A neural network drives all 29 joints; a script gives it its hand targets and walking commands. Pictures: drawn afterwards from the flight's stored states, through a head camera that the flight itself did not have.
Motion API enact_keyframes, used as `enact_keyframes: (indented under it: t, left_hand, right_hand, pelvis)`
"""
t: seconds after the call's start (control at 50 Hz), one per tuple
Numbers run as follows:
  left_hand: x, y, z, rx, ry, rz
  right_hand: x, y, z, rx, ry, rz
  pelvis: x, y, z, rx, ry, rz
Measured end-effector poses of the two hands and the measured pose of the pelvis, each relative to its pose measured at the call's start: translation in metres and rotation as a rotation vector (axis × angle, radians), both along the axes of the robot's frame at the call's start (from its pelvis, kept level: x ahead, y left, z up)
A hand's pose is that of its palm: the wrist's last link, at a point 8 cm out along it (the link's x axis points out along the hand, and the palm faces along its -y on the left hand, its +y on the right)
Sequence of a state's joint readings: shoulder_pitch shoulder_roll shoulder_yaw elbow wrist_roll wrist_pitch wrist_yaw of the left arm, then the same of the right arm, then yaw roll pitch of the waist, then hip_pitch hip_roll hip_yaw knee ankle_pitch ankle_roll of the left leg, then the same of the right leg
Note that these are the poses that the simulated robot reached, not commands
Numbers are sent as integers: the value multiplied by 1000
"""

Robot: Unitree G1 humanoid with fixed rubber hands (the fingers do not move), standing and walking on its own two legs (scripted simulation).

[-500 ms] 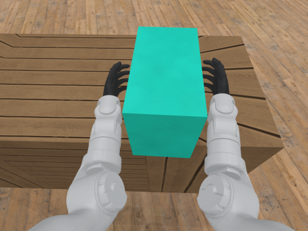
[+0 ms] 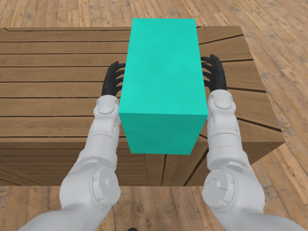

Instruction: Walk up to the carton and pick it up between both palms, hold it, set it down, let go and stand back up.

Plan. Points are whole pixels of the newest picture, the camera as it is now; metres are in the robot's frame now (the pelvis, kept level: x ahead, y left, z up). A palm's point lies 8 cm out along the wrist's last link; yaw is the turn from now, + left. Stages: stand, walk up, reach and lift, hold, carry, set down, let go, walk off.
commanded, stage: set down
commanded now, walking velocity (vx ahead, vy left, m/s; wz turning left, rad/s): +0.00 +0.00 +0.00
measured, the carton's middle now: (162, 88) +0.49 -0.05 +0.03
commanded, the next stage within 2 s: none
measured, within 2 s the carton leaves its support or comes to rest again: neither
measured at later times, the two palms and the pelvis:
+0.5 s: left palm (109, 86) +0.48 +0.09 +0.07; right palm (211, 83) +0.46 -0.18 +0.08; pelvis +0.00 +0.02 -0.01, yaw -3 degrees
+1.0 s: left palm (87, 71) +0.47 +0.13 +0.14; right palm (242, 66) +0.44 -0.22 +0.16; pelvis -0.02 +0.02 -0.01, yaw -4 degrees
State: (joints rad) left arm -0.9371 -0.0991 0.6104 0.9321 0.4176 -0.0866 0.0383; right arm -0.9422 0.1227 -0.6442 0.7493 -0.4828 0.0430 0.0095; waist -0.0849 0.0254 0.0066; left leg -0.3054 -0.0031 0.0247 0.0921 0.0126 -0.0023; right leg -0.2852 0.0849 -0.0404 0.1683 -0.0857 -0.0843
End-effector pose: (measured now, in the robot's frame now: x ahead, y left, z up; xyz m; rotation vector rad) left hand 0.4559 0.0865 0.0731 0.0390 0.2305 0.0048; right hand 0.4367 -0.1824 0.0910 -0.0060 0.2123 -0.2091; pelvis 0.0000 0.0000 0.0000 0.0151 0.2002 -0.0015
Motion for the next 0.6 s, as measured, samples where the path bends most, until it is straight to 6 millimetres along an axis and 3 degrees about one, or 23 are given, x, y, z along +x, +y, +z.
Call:
enact_keyframes:
  t: [0.3,0.6]
  left_hand:
    - [20,1,-8,8,-15,17]
    - [18,4,12,21,-33,17]
  right_hand:
    - [19,3,-11,18,11,-17]
    - [19,5,-2,35,38,-11]
  pelvis:
    - [4,8,-4,-3,137,-41]
    - [-4,20,-7,-11,172,-56]
